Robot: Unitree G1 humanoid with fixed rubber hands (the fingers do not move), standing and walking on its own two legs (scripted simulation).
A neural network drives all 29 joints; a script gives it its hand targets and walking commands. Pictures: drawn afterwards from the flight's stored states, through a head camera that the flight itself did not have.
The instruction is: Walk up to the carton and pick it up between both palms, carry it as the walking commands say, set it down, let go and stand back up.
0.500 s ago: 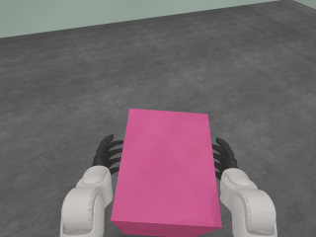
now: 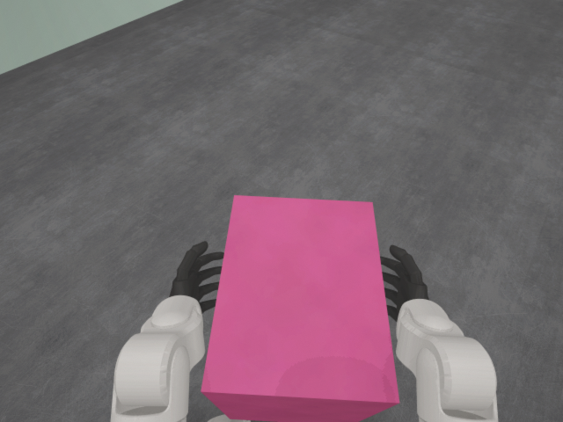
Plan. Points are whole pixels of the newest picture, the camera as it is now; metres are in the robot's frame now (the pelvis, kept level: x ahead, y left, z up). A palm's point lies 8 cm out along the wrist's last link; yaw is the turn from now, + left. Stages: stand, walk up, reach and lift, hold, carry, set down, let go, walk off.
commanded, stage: carry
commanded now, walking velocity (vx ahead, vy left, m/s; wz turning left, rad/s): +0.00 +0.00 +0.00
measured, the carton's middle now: (295, 318) +0.27 +0.00 +0.00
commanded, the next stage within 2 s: none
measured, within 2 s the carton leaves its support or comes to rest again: neither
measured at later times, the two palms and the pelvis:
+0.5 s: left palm (278, 315) +0.23 +0.02 +0.12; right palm (536, 333) +0.21 -0.25 +0.11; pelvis -0.03 -0.10 +0.01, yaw -3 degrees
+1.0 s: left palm (289, 335) +0.20 +0.01 +0.12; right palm out of the picture +0.18 -0.26 +0.12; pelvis -0.05 -0.11 +0.02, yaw -5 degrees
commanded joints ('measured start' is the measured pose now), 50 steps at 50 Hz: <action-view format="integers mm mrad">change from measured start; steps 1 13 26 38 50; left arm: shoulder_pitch -276 -367 -363 -336 -369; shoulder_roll -917 -789 -824 -807 -827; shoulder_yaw -520 -526 -482 -478 -504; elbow -108 -109 -42 -38 -35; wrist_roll -240 -234 -239 -224 -241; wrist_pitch -16 61 60 58 61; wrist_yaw -148 -123 -121 -124 -126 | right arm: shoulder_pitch -340 -309 -401 -381 -386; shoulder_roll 921 817 845 838 843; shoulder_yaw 593 491 523 538 510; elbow -120 -49 -53 -46 -35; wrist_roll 286 229 247 256 244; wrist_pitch -39 16 30 33 28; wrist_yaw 163 146 137 142 140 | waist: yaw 33 -3 3 6 9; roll -155 167 -185 -99 -40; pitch -391 -175 -247 -237 -229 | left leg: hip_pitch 78 354 223 286 242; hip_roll -13 373 -4 3 41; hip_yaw -66 -357 -25 -64 -128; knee -129 -902 -521 -615 -713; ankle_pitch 16 168 157 248 194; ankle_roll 45 268 34 60 92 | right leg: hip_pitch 288 -91 212 147 153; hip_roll -332 -66 -295 -232 -180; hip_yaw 378 60 246 191 131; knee -266 151 -289 -333 -245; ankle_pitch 240 -227 131 -145 -109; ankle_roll -162 76 -11 14 30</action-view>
